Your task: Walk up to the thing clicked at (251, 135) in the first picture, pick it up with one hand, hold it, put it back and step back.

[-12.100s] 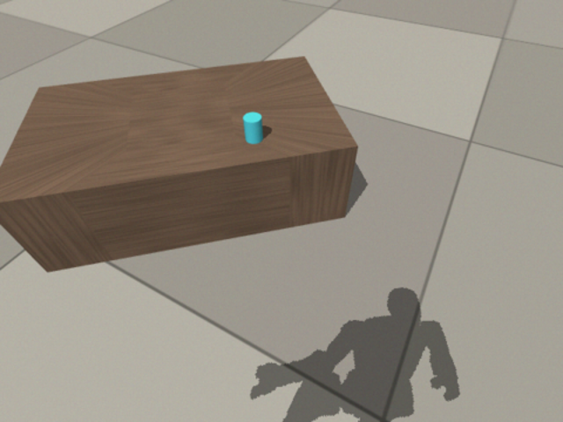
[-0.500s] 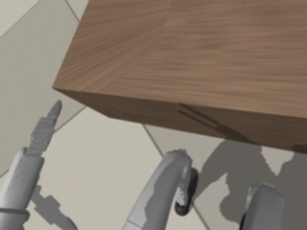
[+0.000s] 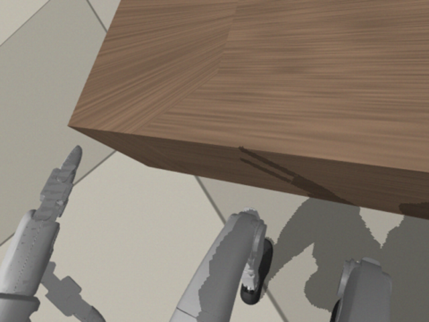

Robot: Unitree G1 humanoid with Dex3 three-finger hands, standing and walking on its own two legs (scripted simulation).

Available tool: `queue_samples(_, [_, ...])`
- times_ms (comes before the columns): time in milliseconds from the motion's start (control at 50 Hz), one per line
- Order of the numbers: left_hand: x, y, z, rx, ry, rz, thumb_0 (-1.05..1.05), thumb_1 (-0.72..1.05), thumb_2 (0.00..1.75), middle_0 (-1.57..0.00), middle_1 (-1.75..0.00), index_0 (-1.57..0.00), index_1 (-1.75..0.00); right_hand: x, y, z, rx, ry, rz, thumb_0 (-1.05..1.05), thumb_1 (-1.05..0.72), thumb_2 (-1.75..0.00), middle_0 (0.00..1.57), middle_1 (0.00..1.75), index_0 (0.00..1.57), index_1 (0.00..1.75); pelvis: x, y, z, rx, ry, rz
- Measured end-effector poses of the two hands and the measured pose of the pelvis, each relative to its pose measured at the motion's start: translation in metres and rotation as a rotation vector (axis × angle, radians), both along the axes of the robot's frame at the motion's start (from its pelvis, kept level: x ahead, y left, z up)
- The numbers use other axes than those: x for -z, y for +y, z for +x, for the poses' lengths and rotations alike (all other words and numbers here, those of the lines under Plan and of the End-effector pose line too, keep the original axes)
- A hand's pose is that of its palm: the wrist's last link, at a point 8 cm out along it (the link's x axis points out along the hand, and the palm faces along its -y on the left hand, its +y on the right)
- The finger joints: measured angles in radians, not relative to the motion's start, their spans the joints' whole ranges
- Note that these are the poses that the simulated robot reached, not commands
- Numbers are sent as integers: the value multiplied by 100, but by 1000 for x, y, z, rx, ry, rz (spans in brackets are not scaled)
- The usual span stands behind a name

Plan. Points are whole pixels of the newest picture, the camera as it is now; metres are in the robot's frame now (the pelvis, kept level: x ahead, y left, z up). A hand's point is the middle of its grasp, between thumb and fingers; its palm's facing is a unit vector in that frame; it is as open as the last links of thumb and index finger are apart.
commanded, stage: close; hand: right
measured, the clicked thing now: out of the picture +0.57 -0.21 -0.06
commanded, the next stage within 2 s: settle in 0.10 s
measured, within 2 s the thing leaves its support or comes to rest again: leaves its support in 0.36 s
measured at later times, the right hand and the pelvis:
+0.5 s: hand out of the picture +0.55 -0.21 -0.03, palm faces +0.20 +0.98 -0.01, open 10.0 cm; pelvis +0.00 +0.00 +0.01, yaw +0 degrees
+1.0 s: hand out of the picture +0.56 -0.21 +0.02, palm faces +0.21 +0.98 -0.01, open 10.0 cm; pelvis +0.01 +0.00 +0.05, yaw -1 degrees
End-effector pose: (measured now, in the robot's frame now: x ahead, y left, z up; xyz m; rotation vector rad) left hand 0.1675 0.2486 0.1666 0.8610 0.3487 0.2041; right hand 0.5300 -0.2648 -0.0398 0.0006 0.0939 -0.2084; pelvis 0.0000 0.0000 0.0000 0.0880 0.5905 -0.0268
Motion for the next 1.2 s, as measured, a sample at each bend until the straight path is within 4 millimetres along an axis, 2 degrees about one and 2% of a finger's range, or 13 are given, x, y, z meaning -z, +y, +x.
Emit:
queue_samples(60, [-1,-4,1,14,-16,-9,-1,-56,9,-6,-4,-5,-6,1,-1,-1,13,2,10,-1,30,-48,81,66,98,73,0,0,-2,0,-5,0])
queue_samples(180, [-6,-11,0,41,-25,-6,-1,-56,8,-6,-4,-6,-6,1,-2,-5,13,-22,-1,-1,35,-71,77,78,93,85,1,1,-4,-1,-7,-5])
queue_samples(420, [1,-1,-9,-16,11,-25,-1,-57,8,-7,-4,-6,-7,-3,2,-8,-14,7,-13,-2,47,-90,71,99,86,108,-4,1,-5,-2,-12,-5])
queue_samples(560, [3,4,-9,-50,20,-77,-1,-57,9,-7,-4,-6,-7,-25,5,-10,-8,9,1,-2,50,-96,71,103,85,112,-18,1,-1,1,-27,-5])
queue_samples(740, [8,9,-9,-91,37,-128,-1,-56,9,-7,-4,-6,-6,-55,2,-2,4,3,-12,-2,51,-97,71,104,85,113,-33,-1,2,0,-42,-7])
queue_samples(1200, [4,12,3,-115,62,-181,-1,-56,8,-6,-4,-5,-6,-79,7,0,-4,9,-2,-2,51,-98,69,107,83,116,-59,3,13,2,-53,-12])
